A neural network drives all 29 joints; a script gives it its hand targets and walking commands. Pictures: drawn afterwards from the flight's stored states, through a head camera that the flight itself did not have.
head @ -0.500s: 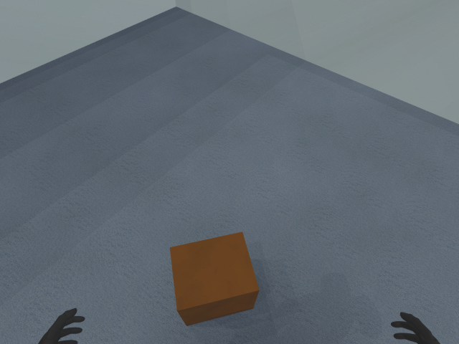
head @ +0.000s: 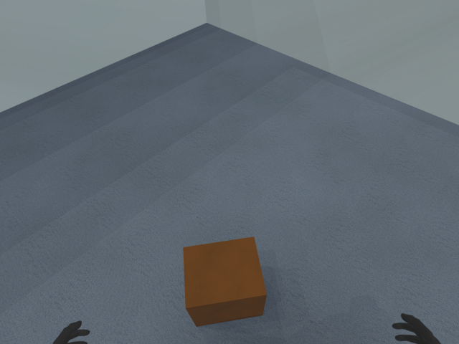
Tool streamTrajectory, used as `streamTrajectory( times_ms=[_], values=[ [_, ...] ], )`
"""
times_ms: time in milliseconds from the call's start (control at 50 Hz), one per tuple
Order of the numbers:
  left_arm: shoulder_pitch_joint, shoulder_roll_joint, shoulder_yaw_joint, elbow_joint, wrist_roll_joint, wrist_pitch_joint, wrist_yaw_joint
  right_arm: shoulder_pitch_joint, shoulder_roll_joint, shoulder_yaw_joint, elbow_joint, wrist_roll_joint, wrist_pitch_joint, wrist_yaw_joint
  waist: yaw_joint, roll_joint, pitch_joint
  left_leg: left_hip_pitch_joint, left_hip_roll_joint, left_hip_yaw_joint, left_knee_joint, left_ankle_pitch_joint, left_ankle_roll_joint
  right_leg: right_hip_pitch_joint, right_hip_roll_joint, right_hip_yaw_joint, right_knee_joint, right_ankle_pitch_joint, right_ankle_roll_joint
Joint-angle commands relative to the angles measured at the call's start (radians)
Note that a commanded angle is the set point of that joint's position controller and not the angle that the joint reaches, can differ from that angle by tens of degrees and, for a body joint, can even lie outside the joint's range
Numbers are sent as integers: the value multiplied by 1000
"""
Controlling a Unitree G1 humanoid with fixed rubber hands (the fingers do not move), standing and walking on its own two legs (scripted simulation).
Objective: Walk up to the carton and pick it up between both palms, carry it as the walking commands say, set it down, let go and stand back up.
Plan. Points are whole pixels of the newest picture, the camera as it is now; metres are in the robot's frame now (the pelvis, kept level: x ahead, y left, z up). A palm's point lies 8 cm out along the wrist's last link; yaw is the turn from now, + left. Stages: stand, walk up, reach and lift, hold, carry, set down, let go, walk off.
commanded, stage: walk up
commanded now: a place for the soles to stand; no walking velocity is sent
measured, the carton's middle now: (224, 282) +0.44 +0.06 -0.64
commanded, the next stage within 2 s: none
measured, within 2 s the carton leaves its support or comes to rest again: neither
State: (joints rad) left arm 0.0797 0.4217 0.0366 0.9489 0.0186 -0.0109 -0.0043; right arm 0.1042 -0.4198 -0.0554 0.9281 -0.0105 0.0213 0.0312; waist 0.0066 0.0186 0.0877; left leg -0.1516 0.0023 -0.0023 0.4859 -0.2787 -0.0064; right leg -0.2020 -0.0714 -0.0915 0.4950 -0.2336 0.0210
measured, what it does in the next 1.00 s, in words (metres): stands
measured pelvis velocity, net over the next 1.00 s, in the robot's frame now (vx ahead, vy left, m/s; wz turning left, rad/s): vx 0.00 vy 0.01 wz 0.07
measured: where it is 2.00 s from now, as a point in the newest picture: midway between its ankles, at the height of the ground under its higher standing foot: outside the picture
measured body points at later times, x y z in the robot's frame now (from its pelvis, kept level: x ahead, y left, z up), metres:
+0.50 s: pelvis +0.00 +0.01 +0.00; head +0.02 +0.01 +0.45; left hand +0.10 +0.34 -0.10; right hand +0.13 -0.31 -0.11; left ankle -0.01 +0.12 -0.74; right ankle +0.02 -0.13 -0.74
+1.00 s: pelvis +0.00 +0.01 +0.00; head +0.02 +0.01 +0.45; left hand +0.10 +0.34 -0.10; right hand +0.15 -0.31 -0.10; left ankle -0.01 +0.12 -0.74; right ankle +0.02 -0.13 -0.74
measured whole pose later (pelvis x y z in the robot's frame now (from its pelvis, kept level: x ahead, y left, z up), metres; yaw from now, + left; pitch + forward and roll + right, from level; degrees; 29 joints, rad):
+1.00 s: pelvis +0.00 +0.01 +0.00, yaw +4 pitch -2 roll +0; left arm 0.08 0.43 0.05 0.95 0.02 -0.01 -0.01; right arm 0.11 -0.42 -0.04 0.93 -0.01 0.01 0.02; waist 0.02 0.00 0.08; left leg -0.20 -0.03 -0.07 0.50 -0.27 0.00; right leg -0.20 -0.09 -0.13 0.48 -0.24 0.03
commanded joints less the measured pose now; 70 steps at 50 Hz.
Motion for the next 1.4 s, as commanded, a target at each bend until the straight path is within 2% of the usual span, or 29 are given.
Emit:
streamTrajectory(
  times_ms=[0,60,200,300,400,560,680,760,840,920,1020,1080,1120,1140,1180,1240,1340,1380],
  values=[
    [-59,217,56,-56,1,-12,2,4,-169,-39,-28,-7,-8,1,-6,-84,-72,-36,53,-59,-57,82,41,3,-126,143,-151,-43,-81],
    [-51,210,56,-55,3,-11,-2,-9,-174,-41,-27,-10,-10,2,1,-51,-62,-73,67,-91,-85,50,50,4,-106,127,-140,-107,-71],
    [-29,184,50,-43,4,-13,-8,-32,-197,-39,-35,-13,-21,-1,16,50,-63,-160,100,-163,-167,16,65,64,-48,91,-92,-95,-52],
    [-10,185,46,-31,3,-18,-9,-18,-193,-30,-36,-6,-27,-4,15,40,-102,-134,98,-158,-147,104,57,97,-56,93,-99,6,-54],
    [-16,190,43,-31,2,-22,-6,-3,-182,-21,-34,3,-29,-8,7,-15,-133,-94,85,-132,-103,217,48,110,-79,88,-95,123,-57],
    [-13,191,45,-37,-5,-17,0,-8,-180,-20,-37,3,-24,-11,7,-34,-135,-76,73,-115,-61,307,49,123,-96,73,-86,187,-61],
    [-22,196,51,-46,-3,-12,3,-18,-175,-22,-45,1,-18,-11,9,-44,-129,-77,66,-117,-39,302,50,115,-108,69,-86,158,-71],
    [-34,203,52,-56,-2,-9,2,-16,-183,-23,-41,0,-17,-11,7,-30,-110,-96,63,-124,-46,282,54,103,-105,67,-81,102,-69],
    [-40,188,49,-61,-3,-6,0,-23,-192,-24,-48,-2,-19,-12,9,19,-106,-120,78,-165,-86,249,70,109,-74,53,-57,52,-60],
    [-30,187,51,-60,-1,-8,-4,-32,-196,-22,-55,-3,-23,-13,14,38,-101,-156,79,-185,-108,206,73,125,-62,56,-57,27,-58],
    [-17,193,53,-52,0,-11,-6,-23,-189,-19,-54,-2,-25,-12,16,15,-108,-154,67,-173,-95,199,63,134,-81,69,-79,32,-65],
    [-20,204,57,-54,2,-12,-5,-11,-182,-18,-55,-1,-25,-11,13,-23,-121,-138,53,-156,-64,205,56,131,-104,79,-96,34,-73],
    [-26,211,61,-59,3,-12,-4,2,-180,-17,-50,-2,-23,-10,8,-45,-112,-131,41,-135,-40,201,53,108,-121,83,-113,5,-82],
    [-30,214,62,-60,3,-12,-4,7,-182,-18,-51,-3,-22,-10,7,-37,-105,-132,37,-131,-32,204,50,98,-127,82,-115,-6,-86],
    [-31,216,64,-63,2,-10,-3,11,-178,-18,-53,-3,-22,-10,6,-67,-97,-124,39,-137,-31,197,54,81,-127,78,-116,-25,-85],
    [-33,210,64,-66,-1,-7,-4,17,-188,-21,-50,-3,-22,-9,8,-48,-95,-129,44,-148,-39,199,61,71,-115,70,-106,-65,-81],
    [-25,193,61,-72,-3,-5,-8,-2,-206,-23,-60,-6,-28,-10,16,29,-88,-177,70,-216,-102,181,81,98,-61,48,-57,-66,-62],
    [-20,190,58,-72,-2,-7,-8,-8,-207,-21,-65,-5,-29,-12,20,27,-91,-190,72,-227,-110,185,84,115,-55,52,-53,-48,-60]
  ],
)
